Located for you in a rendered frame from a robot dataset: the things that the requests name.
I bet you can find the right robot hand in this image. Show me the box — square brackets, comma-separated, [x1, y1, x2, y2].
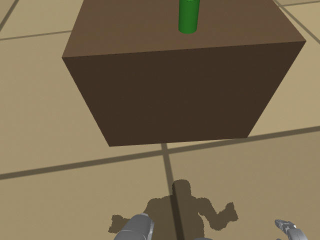
[274, 219, 308, 240]

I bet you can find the bottle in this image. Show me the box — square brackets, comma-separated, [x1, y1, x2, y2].
[178, 0, 200, 34]

